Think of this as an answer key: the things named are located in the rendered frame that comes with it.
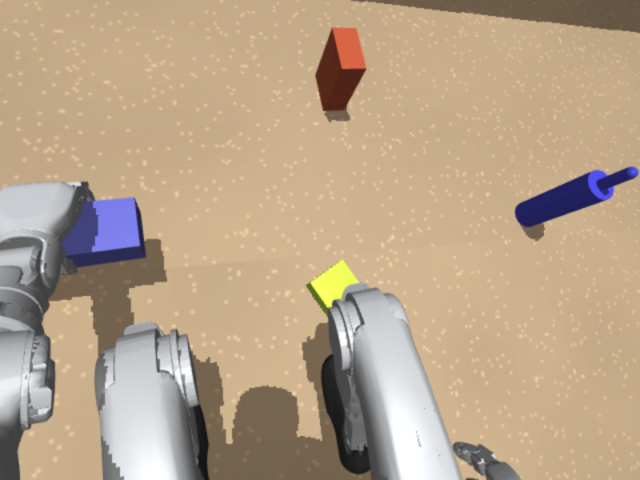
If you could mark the left robot arm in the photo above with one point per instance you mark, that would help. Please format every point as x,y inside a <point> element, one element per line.
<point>30,263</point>

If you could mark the left robot hand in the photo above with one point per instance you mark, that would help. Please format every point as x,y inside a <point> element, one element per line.
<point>49,207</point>

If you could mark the left robot foot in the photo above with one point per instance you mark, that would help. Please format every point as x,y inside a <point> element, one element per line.
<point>203,443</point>

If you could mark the right robot foot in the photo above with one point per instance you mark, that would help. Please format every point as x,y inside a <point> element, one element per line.
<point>354,461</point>

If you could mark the right robot hand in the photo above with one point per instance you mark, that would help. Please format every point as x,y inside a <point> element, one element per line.
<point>484,462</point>

